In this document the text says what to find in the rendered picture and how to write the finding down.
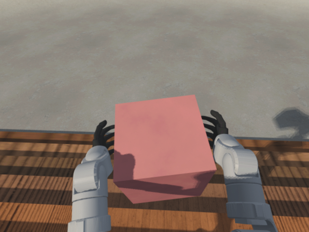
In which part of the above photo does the carton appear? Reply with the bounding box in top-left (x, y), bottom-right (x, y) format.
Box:
top-left (113, 95), bottom-right (217, 204)

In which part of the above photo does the robot right forearm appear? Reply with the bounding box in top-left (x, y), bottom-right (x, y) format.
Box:
top-left (213, 134), bottom-right (278, 232)

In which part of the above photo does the robot left forearm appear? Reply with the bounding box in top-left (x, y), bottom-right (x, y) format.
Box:
top-left (68, 145), bottom-right (113, 232)

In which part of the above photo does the left robot hand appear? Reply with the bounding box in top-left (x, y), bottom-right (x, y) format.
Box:
top-left (92, 120), bottom-right (115, 155)

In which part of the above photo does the right robot hand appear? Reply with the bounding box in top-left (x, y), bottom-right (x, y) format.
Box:
top-left (201, 110), bottom-right (228, 148)

